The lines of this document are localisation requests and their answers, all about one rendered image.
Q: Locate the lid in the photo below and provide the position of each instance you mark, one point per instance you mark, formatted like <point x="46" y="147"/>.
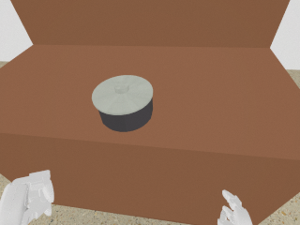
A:
<point x="106" y="100"/>

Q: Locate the pot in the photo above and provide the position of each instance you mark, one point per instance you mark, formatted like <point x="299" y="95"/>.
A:
<point x="128" y="122"/>

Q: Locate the table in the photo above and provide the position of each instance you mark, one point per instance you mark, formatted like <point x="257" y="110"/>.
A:
<point x="226" y="113"/>

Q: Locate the knob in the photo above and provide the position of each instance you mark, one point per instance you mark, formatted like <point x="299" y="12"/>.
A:
<point x="121" y="87"/>

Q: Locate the robot right hand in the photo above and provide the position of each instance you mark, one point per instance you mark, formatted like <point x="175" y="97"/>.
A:
<point x="239" y="215"/>

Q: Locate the robot left hand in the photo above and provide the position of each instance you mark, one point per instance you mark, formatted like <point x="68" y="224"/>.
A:
<point x="34" y="192"/>

